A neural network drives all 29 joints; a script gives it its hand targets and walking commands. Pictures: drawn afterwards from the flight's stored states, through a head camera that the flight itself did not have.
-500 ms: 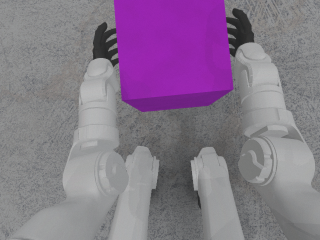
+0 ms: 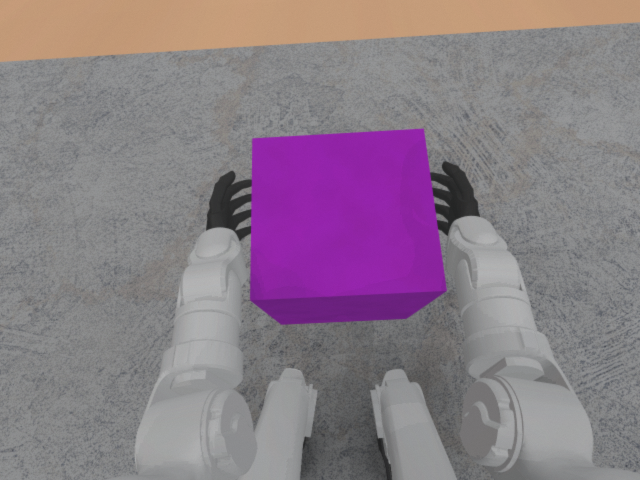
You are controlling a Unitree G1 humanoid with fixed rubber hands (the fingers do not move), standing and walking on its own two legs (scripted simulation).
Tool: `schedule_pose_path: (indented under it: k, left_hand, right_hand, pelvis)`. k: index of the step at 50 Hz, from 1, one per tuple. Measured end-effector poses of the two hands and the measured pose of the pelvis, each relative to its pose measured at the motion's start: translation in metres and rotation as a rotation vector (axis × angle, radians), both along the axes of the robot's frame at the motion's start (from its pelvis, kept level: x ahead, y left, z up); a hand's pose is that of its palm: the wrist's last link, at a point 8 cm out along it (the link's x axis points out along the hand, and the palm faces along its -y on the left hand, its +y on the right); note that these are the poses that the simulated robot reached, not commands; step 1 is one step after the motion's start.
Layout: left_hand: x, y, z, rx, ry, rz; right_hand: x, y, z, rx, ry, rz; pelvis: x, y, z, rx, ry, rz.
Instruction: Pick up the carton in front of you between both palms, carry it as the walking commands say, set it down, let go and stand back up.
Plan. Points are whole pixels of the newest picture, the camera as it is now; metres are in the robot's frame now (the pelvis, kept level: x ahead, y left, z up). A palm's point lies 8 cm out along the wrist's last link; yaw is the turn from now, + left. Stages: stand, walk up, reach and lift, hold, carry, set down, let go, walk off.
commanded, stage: reach and lift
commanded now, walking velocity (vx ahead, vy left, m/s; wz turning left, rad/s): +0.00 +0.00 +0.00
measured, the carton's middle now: (341, 242) +0.44 +0.01 -0.11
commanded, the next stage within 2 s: hold in 1.80 s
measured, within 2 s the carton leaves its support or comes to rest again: neither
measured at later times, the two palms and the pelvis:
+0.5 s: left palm (171, 215) +0.38 +0.16 +0.11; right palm (520, 210) +0.38 -0.14 +0.11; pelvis +0.05 +0.01 +0.13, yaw +0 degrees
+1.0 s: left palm (111, 203) +0.35 +0.15 +0.20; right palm (593, 207) +0.35 -0.14 +0.20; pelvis +0.06 +0.01 +0.17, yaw +0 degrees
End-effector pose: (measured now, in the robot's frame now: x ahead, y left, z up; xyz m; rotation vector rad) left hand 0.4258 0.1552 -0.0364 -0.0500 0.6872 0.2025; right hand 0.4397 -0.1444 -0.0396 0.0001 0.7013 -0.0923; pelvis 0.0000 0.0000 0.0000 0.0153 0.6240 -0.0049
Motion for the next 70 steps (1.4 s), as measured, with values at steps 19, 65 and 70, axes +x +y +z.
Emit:
schedule_pose_path:
  k: [19,65,70]
  left_hand:
    - [-0.035,0.000,0.114,-0.004,-0.005,-0.025]
    - [-0.071,0.000,0.243,0.035,-0.016,-0.083]
    - [-0.069,0.000,0.245,0.044,-0.013,-0.090]
  right_hand:
    - [-0.043,0.000,0.114,0.003,-0.005,-0.031]
    - [-0.088,-0.001,0.243,-0.030,-0.018,-0.035]
    - [-0.086,-0.001,0.246,-0.039,-0.016,-0.029]
  pelvis:
    - [0.039,0.004,0.104,-0.012,-0.236,0.000]
    - [0.056,0.005,0.177,-0.016,-0.684,0.001]
    - [0.061,0.005,0.178,-0.016,-0.688,0.001]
